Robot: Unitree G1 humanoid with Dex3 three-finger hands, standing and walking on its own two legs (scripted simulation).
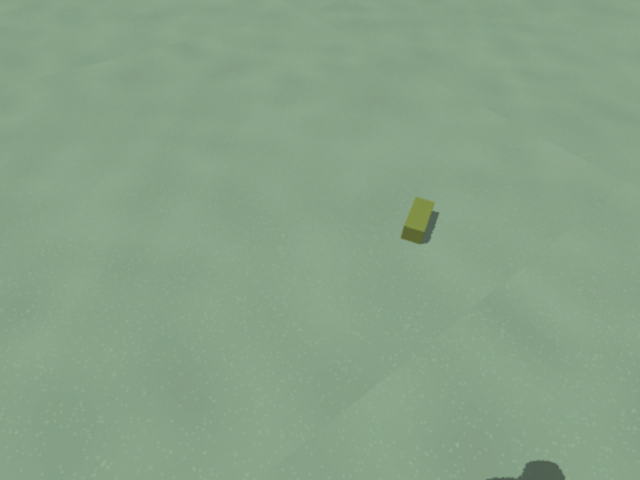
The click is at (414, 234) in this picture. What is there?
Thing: lying carton
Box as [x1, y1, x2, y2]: [401, 197, 434, 243]
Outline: 415,197 405,222 401,238 420,243 434,202
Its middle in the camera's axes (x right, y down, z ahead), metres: +0.43 -0.10 +1.70
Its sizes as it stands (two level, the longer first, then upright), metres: 0.198 0.087 0.079
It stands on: the floor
